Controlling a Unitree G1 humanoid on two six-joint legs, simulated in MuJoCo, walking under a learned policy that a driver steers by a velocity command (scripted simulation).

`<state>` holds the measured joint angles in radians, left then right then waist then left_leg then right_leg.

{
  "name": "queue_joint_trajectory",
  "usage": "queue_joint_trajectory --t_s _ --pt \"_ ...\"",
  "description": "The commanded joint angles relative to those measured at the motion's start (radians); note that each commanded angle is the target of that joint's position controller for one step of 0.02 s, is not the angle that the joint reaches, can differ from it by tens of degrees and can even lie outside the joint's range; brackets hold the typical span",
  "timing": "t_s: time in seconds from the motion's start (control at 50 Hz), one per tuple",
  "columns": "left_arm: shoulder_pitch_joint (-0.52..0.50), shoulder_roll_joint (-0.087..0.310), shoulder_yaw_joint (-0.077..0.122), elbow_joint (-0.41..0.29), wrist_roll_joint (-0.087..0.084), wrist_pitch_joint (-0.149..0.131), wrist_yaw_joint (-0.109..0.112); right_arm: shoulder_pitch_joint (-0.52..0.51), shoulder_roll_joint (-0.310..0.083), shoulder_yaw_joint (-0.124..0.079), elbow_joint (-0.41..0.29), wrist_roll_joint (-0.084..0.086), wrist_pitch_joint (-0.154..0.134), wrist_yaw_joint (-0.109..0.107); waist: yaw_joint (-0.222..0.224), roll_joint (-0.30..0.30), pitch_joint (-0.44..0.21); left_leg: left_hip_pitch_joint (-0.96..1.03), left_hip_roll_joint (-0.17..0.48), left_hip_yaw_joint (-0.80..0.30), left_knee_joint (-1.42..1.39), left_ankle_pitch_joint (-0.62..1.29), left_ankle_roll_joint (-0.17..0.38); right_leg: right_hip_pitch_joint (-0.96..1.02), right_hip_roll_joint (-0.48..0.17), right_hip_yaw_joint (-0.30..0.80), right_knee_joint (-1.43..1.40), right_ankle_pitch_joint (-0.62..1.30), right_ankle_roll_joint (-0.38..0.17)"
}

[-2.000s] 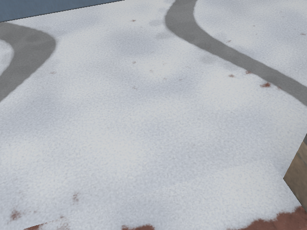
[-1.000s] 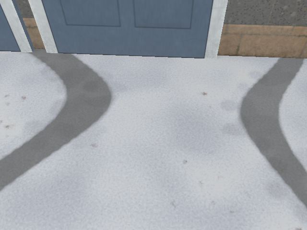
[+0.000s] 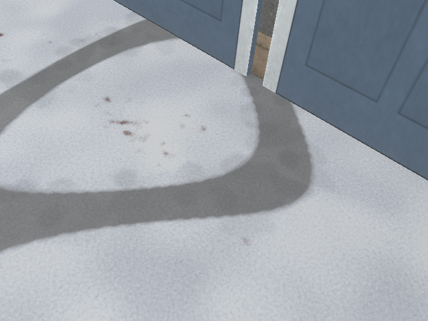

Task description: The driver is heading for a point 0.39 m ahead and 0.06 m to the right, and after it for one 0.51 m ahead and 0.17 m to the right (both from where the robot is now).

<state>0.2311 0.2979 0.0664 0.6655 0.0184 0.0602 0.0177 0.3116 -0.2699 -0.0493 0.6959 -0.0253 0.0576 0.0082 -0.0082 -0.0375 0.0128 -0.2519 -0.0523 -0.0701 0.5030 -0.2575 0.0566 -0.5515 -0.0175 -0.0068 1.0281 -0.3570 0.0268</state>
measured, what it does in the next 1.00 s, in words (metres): walks ahead: right foot, then left foot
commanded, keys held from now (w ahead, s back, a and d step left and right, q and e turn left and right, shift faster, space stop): q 0.06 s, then no key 0.44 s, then w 0.50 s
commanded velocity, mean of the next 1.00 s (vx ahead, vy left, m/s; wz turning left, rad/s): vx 0.15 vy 0.00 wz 0.18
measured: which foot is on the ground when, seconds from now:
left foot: down 0.00-0.26, up 0.28-0.48, down 0.50-0.72, up 0.74-1.00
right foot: up 0.00-0.24, down 0.26-1.00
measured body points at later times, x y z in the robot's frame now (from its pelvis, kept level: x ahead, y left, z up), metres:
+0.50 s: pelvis +0.01 -0.03 +0.00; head +0.03 -0.04 +0.45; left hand +0.10 +0.23 -0.11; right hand +0.16 -0.27 -0.13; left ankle -0.02 +0.09 -0.74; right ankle +0.02 -0.13 -0.74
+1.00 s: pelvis +0.13 -0.01 +0.00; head +0.16 -0.01 +0.45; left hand +0.03 +0.23 -0.13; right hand +0.36 -0.21 -0.10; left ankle +0.23 +0.12 -0.70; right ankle +0.02 -0.12 -0.74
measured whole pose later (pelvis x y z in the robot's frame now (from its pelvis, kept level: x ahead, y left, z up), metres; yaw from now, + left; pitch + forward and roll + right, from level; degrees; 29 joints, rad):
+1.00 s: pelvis +0.13 -0.01 +0.00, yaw +7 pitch +1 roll +0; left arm 0.52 0.22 0.04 0.93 0.02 -0.07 -0.01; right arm 0.08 -0.24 -0.04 0.74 -0.03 -0.03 0.05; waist 0.07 0.02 0.04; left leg -0.56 0.03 0.05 0.74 -0.19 0.05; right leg 0.06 0.04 0.00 0.24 -0.31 -0.04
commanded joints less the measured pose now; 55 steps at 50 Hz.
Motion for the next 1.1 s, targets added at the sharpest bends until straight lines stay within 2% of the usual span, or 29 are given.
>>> queue_joint_trajectory --t_s 0.02,0.14,0.18,0.22,0.24,0.26,0.28,0.3,0.34,0.38,0.44,0.48,0.52,0.54,0.56,0.6,0.64,0.68,0.7,0.72,0.74,0.76,0.8,0.9,0.96,1.02,1.06,1.08,1.1 --pt "-0.022 0.066 0.018 -0.062 0.000 -0.019 -0.004 -0.040 -0.157 -0.048 -0.066 0.010 -0.036 -0.001 0.006 0.133 -0.051 0.113 0.206 -0.260 -0.164 0.324 0.158 -0.069 0.003 0.032 0.029 0.013 0.001" --pt "-0.066 0.045 0.001 -0.073 -0.014 -0.024 -0.009 -0.001 -0.154 -0.055 -0.040 0.002 -0.030 0.015 -0.037 0.193 -0.063 0.129 0.211 -0.312 -0.107 0.350 0.172 0.056 0.020 0.023 -0.216 -0.065 -0.022" --pt "-0.045 0.044 0.000 -0.068 -0.024 -0.026 -0.005 -0.025 -0.159 -0.056 -0.036 0.002 -0.027 0.022 -0.025 0.200 -0.059 0.081 0.204 -0.322 -0.086 0.419 0.156 0.159 0.039 0.005 -0.316 -0.068 -0.036" --pt "0.031 0.012 -0.007 -0.034 -0.017 -0.037 0.001 -0.062 -0.145 -0.048 -0.039 0.023 -0.026 0.015 0.023 0.162 -0.066 0.040 0.169 -0.311 -0.037 0.410 0.108 0.312 0.049 -0.021 -0.566 0.080 -0.048" --pt "0.045 0.023 -0.006 -0.029 -0.003 -0.048 0.010 -0.062 -0.117 -0.039 -0.042 0.027 -0.030 0.006 0.025 0.127 -0.070 -0.030 0.138 -0.307 -0.010 0.286 0.060 0.416 -0.005 0.034 -0.662 0.171 -0.057" --pt "0.052 0.080 -0.003 -0.041 0.017 -0.061 0.015 -0.023 -0.048 -0.020 -0.048 0.021 -0.035 0.001 0.002 -0.055 -0.098 -0.101 0.051 -0.220 0.124 0.071 0.009 0.493 -0.208 0.242 -0.750 0.196 -0.085" --pt "-0.007 0.163 0.010 -0.056 0.008 -0.060 0.006 -0.002 -0.058 -0.021 -0.055 0.021 -0.031 0.001 -0.026 -0.208 -0.045 -0.182 -0.085 -0.062 0.162 -0.226 -0.012 0.418 -0.346 0.411 -0.754 0.407 -0.192" --pt "-0.001 0.113 0.003 -0.044 -0.005 -0.064 0.000 -0.029 -0.109 -0.035 -0.041 0.005 -0.024 0.005 -0.003 -0.182 -0.038 -0.130 -0.032 -0.040 0.265 -0.308 -0.021 0.366 -0.354 0.405 -0.739 0.449 -0.258" --pt "-0.034 0.056 -0.018 -0.029 -0.005 -0.071 -0.004 -0.060 -0.089 -0.033 -0.022 0.015 -0.022 0.016 -0.013 -0.119 -0.001 -0.112 -0.008 -0.033 0.285 -0.228 -0.031 0.351 -0.252 0.279 -0.725 0.445 -0.225" --pt "-0.054 0.056 -0.018 -0.017 -0.002 -0.073 -0.003 -0.049 -0.067 -0.025 -0.003 0.017 -0.021 0.024 -0.020 -0.150 -0.015 -0.070 0.000 0.008 0.228 -0.169 -0.044 0.373 -0.180 0.186 -0.686 0.541 -0.184" --pt "-0.020 0.056 -0.016 0.009 -0.009 -0.069 -0.010 -0.066 -0.035 -0.009 0.013 0.024 -0.022 0.019 -0.002 -0.130 -0.053 -0.008 -0.004 0.056 0.076 -0.106 -0.056 0.422 -0.156 0.150 -0.630 0.612 -0.178" --pt "-0.022 0.059 -0.012 0.019 -0.017 -0.062 -0.013 -0.066 -0.027 0.000 0.028 0.018 -0.027 0.013 -0.014 -0.110 -0.061 0.102 0.015 0.046 -0.099 0.092 -0.050 0.384 -0.135 0.139 -0.602 0.525 -0.140" --pt "0.012 0.024 -0.019 0.013 -0.006 -0.067 -0.025 -0.060 -0.079 -0.002 0.033 -0.006 -0.042 0.004 0.019 -0.015 -0.096 0.215 0.131 -0.087 -0.106 0.173 -0.028 0.291 -0.096 0.127 -0.607 0.228 -0.088" --pt "0.047 -0.005 -0.024 0.023 -0.010 -0.062 -0.033 -0.062 -0.123 -0.023 0.064 0.007 -0.038 0.003 0.046 0.130 -0.057 0.135 0.118 -0.092 -0.072 -0.051 0.014 0.292 -0.005 0.048 -0.602 -0.007 -0.085" --pt "0.010 0.030 -0.016 0.033 0.005 -0.055 -0.036 -0.044 -0.103 -0.023 0.068 0.007 -0.036 0.006 0.003 0.134 0.001 0.060 0.123 -0.132 -0.117 -0.291 0.046 0.275 0.025 0.012 -0.532 -0.118 -0.082" --pt "-0.029 0.026 -0.010 0.019 0.010 -0.051 -0.049 -0.014 -0.124 -0.025 0.075 0.001 -0.035 0.011 -0.016 0.206 0.093 -0.007 0.203 -0.279 -0.242 -0.535 0.109 0.188 0.060 -0.039 -0.404 -0.149 -0.087" --pt "-0.021 -0.001 -0.014 0.016 0.006 -0.063 -0.052 -0.017 -0.127 -0.026 0.077 0.005 -0.041 0.011 -0.005 0.234 0.134 -0.047 0.256 -0.355 -0.283 -0.561 0.146 0.192 0.055 -0.048 -0.382 -0.098 -0.112" --pt "0.047 -0.014 -0.014 0.043 0.003 -0.084 -0.051 -0.064 -0.114 -0.024 0.066 0.012 -0.051 0.010 0.042 0.203 0.118 -0.121 0.230 -0.314 -0.244 -0.504 0.129 0.328 0.047 -0.026 -0.461 -0.081 -0.139" --pt "0.120 0.003 -0.009 0.069 0.002 -0.095 -0.049 -0.117 -0.094 -0.020 0.048 0.016 -0.057 0.009 0.086 0.157 0.109 -0.200 0.180 -0.247 -0.175 -0.464 0.097 0.434 0.021 0.034 -0.539 -0.112 -0.155" --pt "0.205 0.067 0.010 0.097 0.006 -0.109 -0.040 -0.187 -0.054 -0.009 0.012 0.021 -0.069 0.007 0.129 0.020 0.121 -0.321 0.077 -0.111 0.009 -0.361 0.045 0.528 -0.076 0.234 -0.679 -0.269 -0.188" --pt "0.304 0.144 0.035 0.134 0.006 -0.118 -0.036 -0.219 -0.030 -0.008 -0.012 0.013 -0.085 0.009 0.151 -0.144 0.126 -0.445 -0.017 0.055 0.272 -0.214 0.011 0.624 -0.258 0.545 -0.858 -0.410 -0.252" --pt "0.326 0.151 0.036 0.149 0.009 -0.116 -0.033 -0.252 -0.086 -0.024 -0.034 -0.008 -0.092 0.006 0.141 -0.104 0.182 -0.550 0.013 0.050 0.407 -0.270 0.022 0.610 -0.358 0.671 -0.909 -0.368 -0.298" --pt "0.253 0.093 0.021 0.139 0.011 -0.127 -0.029 -0.200 -0.056 -0.018 -0.010 -0.004 -0.109 0.015 0.071 -0.008 0.173 -0.542 0.075 0.011 0.493 -0.145 0.040 0.593 -0.321 0.564 -0.898 -0.218 -0.294" --pt "0.257 0.021 -0.003 0.193 -0.001 -0.149 -0.030 -0.231 -0.013 -0.003 -0.005 -0.012 -0.106 0.043 0.055 -0.063 0.087 -0.463 0.086 0.102 0.408 0.025 0.006 0.616 -0.164 0.209 -0.869 0.348 -0.224" --pt "0.286 0.032 -0.005 0.219 -0.004 -0.150 -0.023 -0.331 0.010 0.016 -0.037 -0.008 -0.106 0.048 0.074 -0.079 0.083 -0.361 0.072 0.145 0.234 0.078 -0.016 0.551 -0.142 0.129 -0.858 0.455 -0.213" --pt "0.288 0.070 0.000 0.241 -0.006 -0.150 -0.021 -0.341 -0.016 0.012 -0.042 -0.003 -0.102 0.037 0.059 -0.094 0.085 -0.200 0.052 0.166 0.129 0.116 0.003 0.493 -0.186 0.125 -0.842 0.535 -0.200" --pt "0.274 0.080 -0.001 0.255 -0.013 -0.147 -0.019 -0.230 -0.040 -0.003 -0.004 -0.007 -0.106 0.019 -0.002 -0.062 0.046 -0.033 0.011 0.165 0.061 0.126 0.029 0.489 -0.178 0.100 -0.692 0.801 -0.169" --pt "0.275 0.083 -0.001 0.266 -0.020 -0.143 -0.017 -0.090 -0.061 -0.016 0.047 -0.015 -0.117 0.008 -0.064 -0.023 -0.020 0.129 -0.013 0.168 -0.003 0.165 0.048 0.463 -0.136 0.066 -0.516 0.900 -0.144" --pt "0.265 0.070 -0.008 0.256 -0.026 -0.142 -0.014 0.047 -0.105 -0.031 0.080 -0.034 -0.129 -0.007 -0.120 -0.002 -0.109 0.337 0.095 0.065 -0.016 0.177 0.074 0.329 -0.094 0.050 -0.309 0.725 -0.120"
